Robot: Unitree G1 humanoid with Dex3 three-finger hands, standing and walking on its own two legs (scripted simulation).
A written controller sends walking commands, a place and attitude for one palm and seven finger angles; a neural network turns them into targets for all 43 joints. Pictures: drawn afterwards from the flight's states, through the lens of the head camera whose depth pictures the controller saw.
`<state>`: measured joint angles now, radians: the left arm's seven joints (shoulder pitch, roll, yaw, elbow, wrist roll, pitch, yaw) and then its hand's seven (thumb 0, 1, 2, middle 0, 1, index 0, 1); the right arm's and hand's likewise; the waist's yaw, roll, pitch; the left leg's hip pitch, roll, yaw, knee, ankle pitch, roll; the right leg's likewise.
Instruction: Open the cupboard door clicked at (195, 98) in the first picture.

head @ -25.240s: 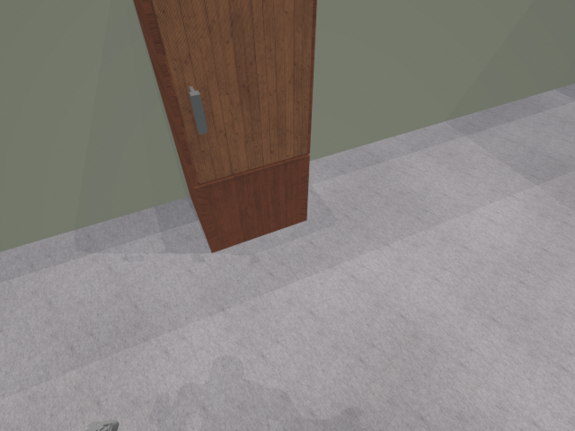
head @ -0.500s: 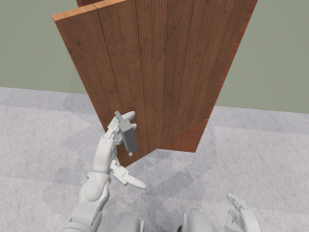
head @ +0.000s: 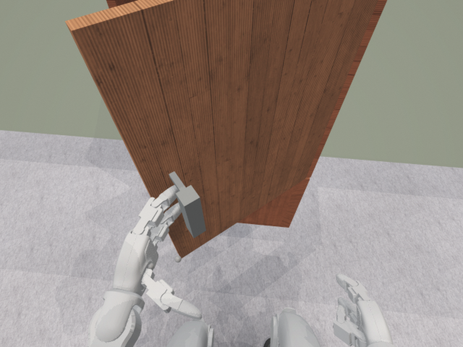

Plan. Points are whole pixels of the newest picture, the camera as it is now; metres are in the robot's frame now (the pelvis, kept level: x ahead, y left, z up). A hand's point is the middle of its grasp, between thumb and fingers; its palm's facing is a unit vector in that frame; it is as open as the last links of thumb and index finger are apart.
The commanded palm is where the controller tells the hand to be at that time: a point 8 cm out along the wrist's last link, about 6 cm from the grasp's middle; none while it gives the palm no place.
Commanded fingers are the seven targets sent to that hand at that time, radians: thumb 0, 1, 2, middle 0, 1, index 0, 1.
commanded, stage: slide the hand sideways off the handle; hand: left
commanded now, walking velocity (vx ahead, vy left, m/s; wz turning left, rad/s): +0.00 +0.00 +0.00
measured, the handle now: (186, 204) +0.34 +0.10 +0.05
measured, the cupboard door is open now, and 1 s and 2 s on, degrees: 40 40 40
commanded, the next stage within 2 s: draw the hand back to the body in 0.54 s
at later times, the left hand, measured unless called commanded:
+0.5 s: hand (138, 276) +0.22 +0.15 +0.04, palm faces -0.06 -1.00 -0.07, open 16.2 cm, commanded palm +0.20 +0.22 +0.04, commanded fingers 0.00 -0.50 0.30 -0.15 -0.30 -0.15 -0.30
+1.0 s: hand (102, 273) +0.21 +0.18 +0.10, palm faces -0.06 -0.99 -0.09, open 16.3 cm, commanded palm +0.18 +0.24 +0.12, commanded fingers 0.00 -0.50 0.30 -0.15 -0.30 -0.15 -0.30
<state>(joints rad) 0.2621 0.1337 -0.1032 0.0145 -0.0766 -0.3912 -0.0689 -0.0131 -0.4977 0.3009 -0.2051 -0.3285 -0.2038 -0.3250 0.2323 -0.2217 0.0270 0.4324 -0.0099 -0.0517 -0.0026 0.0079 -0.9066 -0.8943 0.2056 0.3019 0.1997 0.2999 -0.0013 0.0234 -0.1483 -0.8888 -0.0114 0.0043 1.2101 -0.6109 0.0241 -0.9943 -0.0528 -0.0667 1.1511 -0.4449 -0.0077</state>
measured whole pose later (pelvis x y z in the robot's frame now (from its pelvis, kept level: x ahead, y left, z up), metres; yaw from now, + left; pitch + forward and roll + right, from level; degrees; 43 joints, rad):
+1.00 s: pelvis +0.01 +0.00 +0.02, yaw +1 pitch +12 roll -3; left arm 0.51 0.27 0.15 -0.23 -0.27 -0.25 -0.26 -0.01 -0.50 0.30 -0.15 -0.30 -0.15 -0.30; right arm 0.29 -0.24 0.05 0.42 0.03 -0.12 -0.07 0.01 -0.91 -0.89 0.21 0.30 0.20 0.30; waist -0.01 0.05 -0.15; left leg -0.73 0.00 -0.03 1.10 -0.58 0.02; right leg -0.81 -0.03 -0.10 1.01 -0.41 -0.01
